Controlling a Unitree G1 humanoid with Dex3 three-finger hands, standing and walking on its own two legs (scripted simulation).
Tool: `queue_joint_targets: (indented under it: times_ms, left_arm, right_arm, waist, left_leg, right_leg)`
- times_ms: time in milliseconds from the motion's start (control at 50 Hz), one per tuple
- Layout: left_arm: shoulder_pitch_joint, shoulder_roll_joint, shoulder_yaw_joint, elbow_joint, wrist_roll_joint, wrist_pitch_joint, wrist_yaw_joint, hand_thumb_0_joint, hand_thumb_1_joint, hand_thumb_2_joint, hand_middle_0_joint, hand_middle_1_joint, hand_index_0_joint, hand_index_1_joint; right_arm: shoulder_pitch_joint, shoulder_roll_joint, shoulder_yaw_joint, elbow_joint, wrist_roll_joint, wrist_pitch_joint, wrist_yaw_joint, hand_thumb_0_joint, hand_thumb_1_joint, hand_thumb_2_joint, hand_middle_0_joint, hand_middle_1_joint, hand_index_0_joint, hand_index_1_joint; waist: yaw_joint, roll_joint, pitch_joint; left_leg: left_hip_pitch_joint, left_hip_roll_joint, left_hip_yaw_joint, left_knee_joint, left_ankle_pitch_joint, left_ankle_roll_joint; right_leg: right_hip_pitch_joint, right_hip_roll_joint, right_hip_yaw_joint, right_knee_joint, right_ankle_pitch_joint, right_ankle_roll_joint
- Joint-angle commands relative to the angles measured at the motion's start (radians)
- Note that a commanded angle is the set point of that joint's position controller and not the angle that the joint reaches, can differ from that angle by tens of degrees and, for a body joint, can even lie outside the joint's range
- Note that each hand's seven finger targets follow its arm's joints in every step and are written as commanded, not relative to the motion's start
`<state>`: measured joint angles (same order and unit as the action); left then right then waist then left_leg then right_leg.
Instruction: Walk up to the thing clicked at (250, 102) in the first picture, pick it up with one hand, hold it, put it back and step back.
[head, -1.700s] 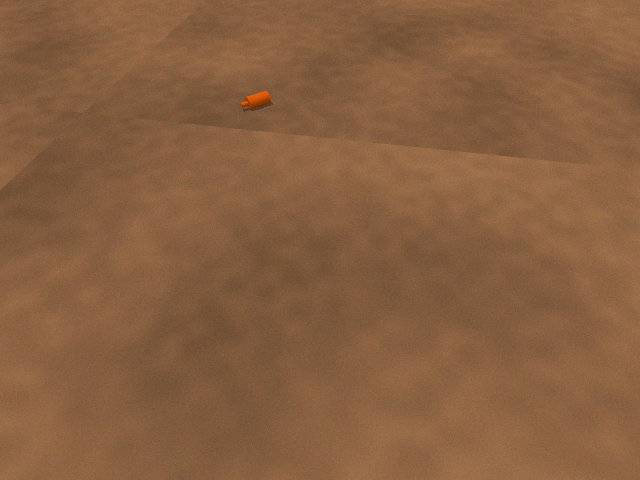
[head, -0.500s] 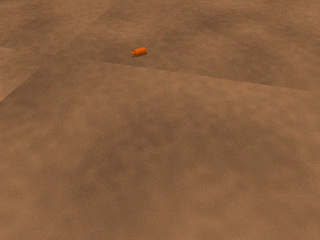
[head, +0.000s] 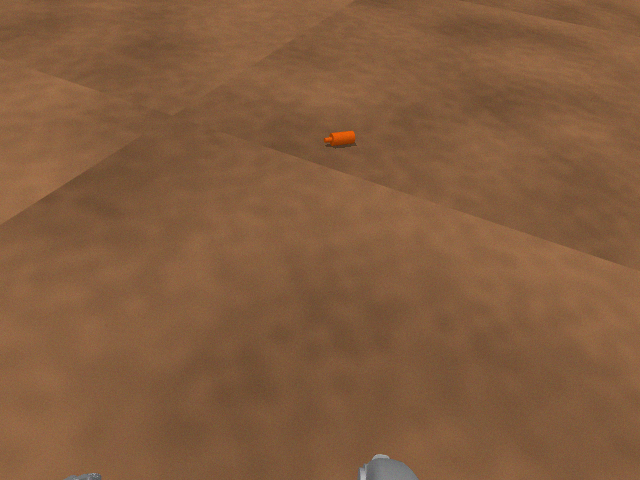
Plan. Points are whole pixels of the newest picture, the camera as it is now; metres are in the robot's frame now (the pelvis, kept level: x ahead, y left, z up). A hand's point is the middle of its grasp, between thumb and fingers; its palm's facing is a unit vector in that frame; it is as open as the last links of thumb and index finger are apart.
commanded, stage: walk up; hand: left
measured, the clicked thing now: (338, 138) +2.06 -0.20 -0.74
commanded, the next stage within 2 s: none
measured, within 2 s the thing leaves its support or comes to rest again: neither
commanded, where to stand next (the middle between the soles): +1.74 -0.54 m, yaw +18 degrees
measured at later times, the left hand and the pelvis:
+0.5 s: hand (206, 357) +0.34 +0.18 -0.14, palm faces +0.15 -0.93 -0.33, open 7.4 cm; pelvis +0.32 -0.10 +0.00, yaw +8 degrees
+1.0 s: hand (246, 216) +0.70 +0.16 -0.14, palm faces +0.10 -0.94 -0.32, open 7.4 cm; pelvis +0.62 -0.14 -0.01, yaw +9 degrees
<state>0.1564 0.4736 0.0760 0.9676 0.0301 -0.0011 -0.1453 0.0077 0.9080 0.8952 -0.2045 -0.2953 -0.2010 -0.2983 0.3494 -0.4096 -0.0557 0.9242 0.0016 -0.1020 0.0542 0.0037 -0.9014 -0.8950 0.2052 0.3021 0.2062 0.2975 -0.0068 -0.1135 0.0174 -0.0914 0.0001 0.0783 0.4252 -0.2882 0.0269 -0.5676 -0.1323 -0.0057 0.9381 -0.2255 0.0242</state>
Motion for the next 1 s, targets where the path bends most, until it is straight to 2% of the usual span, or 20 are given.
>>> queue_joint_targets:
  times_ms: [0,120,160,180,200,220,240,280,340,440,520,580,600,620,640,660,700,760,900,980]
  left_arm:
    - [-0.173,0.187,0.056,-0.134,0.000,-0.031,-0.006,0.000,0.900,0.900,-0.200,-0.300,-0.200,-0.300]
    - [-0.266,0.126,0.048,-0.166,-0.010,-0.045,-0.001,0.000,0.900,0.900,-0.200,-0.300,-0.200,-0.300]
    - [-0.155,0.136,0.066,-0.137,-0.009,-0.041,0.010,0.000,0.900,0.900,-0.200,-0.300,-0.200,-0.300]
    - [0.007,0.162,0.090,-0.092,-0.008,-0.042,0.020,0.000,0.900,0.900,-0.200,-0.300,-0.200,-0.300]
    - [0.196,0.237,0.124,-0.049,0.003,-0.054,0.039,0.000,0.900,0.900,-0.200,-0.300,-0.200,-0.300]
    - [0.275,0.335,0.143,-0.041,0.004,-0.062,0.052,0.000,0.900,0.900,-0.200,-0.300,-0.200,-0.300]
    - [0.182,0.359,0.140,-0.068,-0.020,-0.063,0.060,0.000,0.900,0.900,-0.200,-0.300,-0.200,-0.300]
    - [0.032,0.276,0.109,-0.118,-0.019,-0.068,0.066,0.000,0.900,0.900,-0.200,-0.300,-0.200,-0.300]
    - [-0.008,0.192,0.078,-0.130,-0.013,-0.081,0.071,0.000,0.900,0.900,-0.200,-0.300,-0.200,-0.300]
    - [-0.016,0.214,0.077,-0.176,-0.002,-0.092,0.058,0.000,0.900,0.900,-0.200,-0.300,-0.200,-0.300]
    - [0.008,0.212,0.077,-0.182,0.001,-0.084,0.045,0.000,0.900,0.900,-0.200,-0.300,-0.200,-0.300]
    - [0.049,0.204,0.066,-0.180,-0.009,-0.069,0.049,0.000,0.900,0.900,-0.200,-0.300,-0.200,-0.300]
    - [0.089,0.170,0.050,-0.182,-0.011,-0.061,0.057,0.000,0.900,0.900,-0.200,-0.300,-0.200,-0.300]
    - [0.126,0.117,0.032,-0.192,-0.021,-0.056,0.065,0.000,0.900,0.900,-0.200,-0.300,-0.200,-0.300]
    - [0.157,0.083,0.027,-0.216,-0.025,-0.055,0.068,0.000,0.900,0.900,-0.200,-0.300,-0.200,-0.300]
    - [0.115,0.231,0.050,-0.207,-0.018,-0.046,0.075,0.000,0.900,0.900,-0.200,-0.300,-0.200,-0.300]
    - [0.061,0.222,0.048,-0.190,-0.022,-0.056,0.080,0.000,0.900,0.900,-0.200,-0.300,-0.200,-0.300]
    - [0.125,0.193,0.057,-0.151,-0.019,-0.041,0.056,0.000,0.900,0.900,-0.200,-0.300,-0.200,-0.300]
    - [-0.049,0.141,0.060,-0.195,-0.008,-0.024,0.002,0.000,0.900,0.900,-0.200,-0.300,-0.200,-0.300]
    - [-0.022,0.152,0.081,-0.153,-0.011,-0.026,0.001,0.000,0.900,0.900,-0.200,-0.300,-0.200,-0.300]
  right_arm:
    - [-0.040,-0.334,-0.098,-0.082,0.005,-0.050,-0.028,0.000,-0.900,-0.900,0.200,0.300,0.200,0.300]
    - [0.029,-0.325,-0.096,-0.073,-0.011,-0.037,-0.046,0.000,-0.900,-0.900,0.200,0.300,0.200,0.300]
    - [-0.003,-0.339,-0.103,-0.085,-0.019,-0.026,-0.058,0.000,-0.900,-0.900,0.200,0.300,0.200,0.300]
    - [-0.024,-0.321,-0.097,-0.094,-0.019,-0.022,-0.062,0.000,-0.900,-0.900,0.200,0.300,0.200,0.300]
    - [0.007,-0.257,-0.071,-0.099,-0.018,-0.020,-0.059,0.000,-0.900,-0.900,0.200,0.300,0.200,0.300]
    - [0.052,-0.144,-0.034,-0.141,0.002,-0.029,-0.056,0.000,-0.900,-0.900,0.200,0.300,0.200,0.300]
    - [0.001,-0.239,-0.053,-0.139,0.000,-0.026,-0.064,0.000,-0.900,-0.900,0.200,0.300,0.200,0.300]
    - [-0.060,-0.265,-0.058,-0.091,0.015,-0.029,-0.051,0.000,-0.900,-0.900,0.200,0.300,0.200,0.300]
    - [0.012,-0.238,-0.062,-0.050,-0.005,-0.012,-0.028,0.000,-0.900,-0.900,0.200,0.300,0.200,0.300]
    - [-0.094,-0.225,-0.072,-0.102,-0.014,0.002,0.001,0.000,-0.900,-0.900,0.200,0.300,0.200,0.300]
    - [-0.137,-0.201,-0.071,-0.124,-0.005,-0.003,0.002,0.000,-0.900,-0.900,0.200,0.300,0.200,0.300]
    - [-0.031,-0.212,-0.081,-0.100,-0.006,-0.015,-0.017,0.000,-0.900,-0.900,0.200,0.300,0.200,0.300]
    - [0.084,-0.247,-0.094,-0.076,-0.020,-0.021,-0.031,0.000,-0.900,-0.900,0.200,0.300,0.200,0.300]
    - [0.210,-0.316,-0.119,-0.064,-0.045,-0.026,-0.046,0.000,-0.900,-0.900,0.200,0.300,0.200,0.300]
    - [0.213,-0.417,-0.139,-0.097,-0.039,-0.027,-0.063,0.000,-0.900,-0.900,0.200,0.300,0.200,0.300]
    - [0.170,-0.419,-0.145,-0.116,0.013,-0.026,-0.064,0.000,-0.900,-0.900,0.200,0.300,0.200,0.300]
    - [0.073,-0.350,-0.110,-0.134,0.018,-0.030,-0.074,0.000,-0.900,-0.900,0.200,0.300,0.200,0.300]
    - [-0.004,-0.313,-0.084,-0.138,0.014,-0.045,-0.069,0.000,-0.900,-0.900,0.200,0.300,0.200,0.300]
    - [-0.022,-0.349,-0.092,-0.128,0.001,-0.061,-0.056,0.000,-0.900,-0.900,0.200,0.300,0.200,0.300]
    - [-0.072,-0.355,-0.093,-0.118,-0.006,-0.043,-0.066,0.000,-0.900,-0.900,0.200,0.300,0.200,0.300]
  waist:
    - [-0.007,0.205,0.096]
    - [-0.020,0.211,0.036]
    - [0.045,0.229,-0.034]
    - [0.137,0.160,-0.104]
    - [0.214,-0.013,-0.192]
    - [0.210,-0.305,-0.227]
    - [0.186,-0.198,-0.224]
    - [0.118,-0.048,-0.091]
    - [0.039,-0.046,0.012]
    - [0.039,-0.012,0.085]
    - [0.045,0.049,0.045]
    - [-0.006,0.131,-0.017]
    - [-0.056,0.218,-0.090]
    - [-0.112,0.334,-0.167]
    - [-0.090,0.451,-0.202]
    - [-0.096,0.246,-0.227]
    - [-0.053,0.127,-0.083]
    - [0.007,0.202,-0.013]
    - [-0.012,0.271,0.036]
    - [0.043,0.250,-0.003]
  left_leg:
    - [-0.045,0.257,-0.253,-0.312,-0.224,0.162]
    - [0.021,0.233,-0.125,-0.165,0.339,0.116]
    - [0.017,0.233,-0.101,0.013,0.524,0.104]
    - [-0.067,0.199,-0.065,0.239,0.536,0.079]
    - [-0.271,0.118,-0.020,0.577,0.380,0.044]
    - [-0.593,-0.052,-0.010,0.840,-0.156,0.024]
    - [-0.651,0.006,-0.101,0.942,-0.202,0.037]
    - [-0.600,0.090,-0.150,0.899,-0.045,0.055]
    - [-0.473,0.132,-0.122,0.697,-0.008,0.029]
    - [-0.468,0.133,-0.054,0.415,0.031,-0.023]
    - [-0.294,0.105,-0.005,0.229,0.206,-0.009]
    - [-0.059,0.028,0.068,0.141,0.207,0.017]
    - [0.088,0.006,0.046,0.112,0.108,0.050]
    - [0.241,0.153,-0.184,0.071,-0.033,0.110]
    - [0.388,0.449,-0.724,-0.048,-0.112,0.212]
    - [0.351,0.494,-0.877,-0.133,-0.194,0.285]
    - [0.169,0.411,-0.547,-0.089,0.094,0.221]
    - [-0.072,0.325,-0.277,-0.090,0.240,0.194]
    - [-0.188,0.262,-0.113,-0.150,0.019,0.156]
    - [-0.247,0.272,-0.078,-0.052,0.070,0.122]
  right_leg:
    - [-0.116,-0.042,0.037,-0.121,0.122,0.009]
    - [0.112,0.023,-0.046,-0.369,0.157,-0.035]
    - [0.277,0.072,-0.085,-0.366,0.056,-0.056]
    - [0.494,0.088,-0.083,-0.399,0.038,-0.077]
    - [0.748,0.056,0.014,-0.422,-0.134,-0.098]
    - [0.894,-0.232,0.490,-0.638,-0.462,-0.142]
    - [0.832,-0.321,0.695,-0.753,-0.601,-0.236]
    - [0.606,-0.231,0.419,-0.711,-0.410,-0.239]
    - [0.371,-0.142,0.185,-0.726,-0.252,-0.213]
    - [0.283,-0.148,0.081,-0.805,-0.261,-0.257]
    - [0.308,-0.091,-0.024,-0.736,-0.181,-0.216]
    - [0.322,-0.063,-0.094,-0.480,0.211,-0.194]
    - [0.296,-0.023,-0.124,-0.233,0.335,-0.172]
    - [0.141,0.032,-0.131,0.047,0.201,-0.128]
    - [-0.157,0.170,-0.095,0.271,-0.327,-0.073]
    - [-0.174,0.111,0.091,0.335,-0.271,-0.081]
    - [-0.154,0.032,0.119,0.333,-0.161,-0.057]
    - [-0.018,-0.017,0.094,0.206,-0.143,-0.036]
    - [0.073,-0.019,-0.005,-0.208,0.071,-0.028]
    - [0.297,0.024,-0.065,-0.277,0.088,-0.039]
